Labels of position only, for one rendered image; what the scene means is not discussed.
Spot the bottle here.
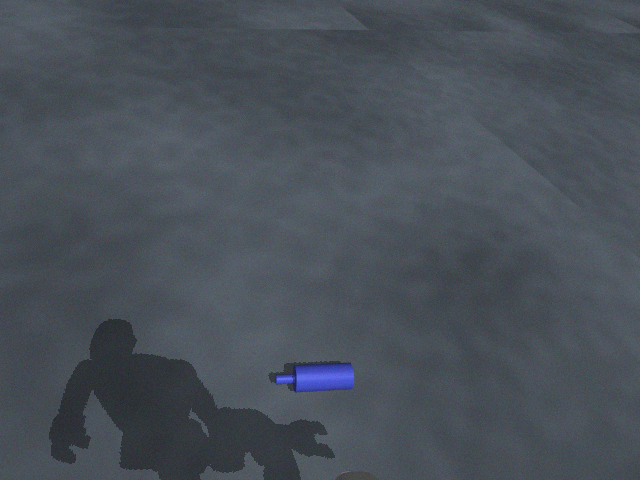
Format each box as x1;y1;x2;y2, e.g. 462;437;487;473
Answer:
275;363;354;392

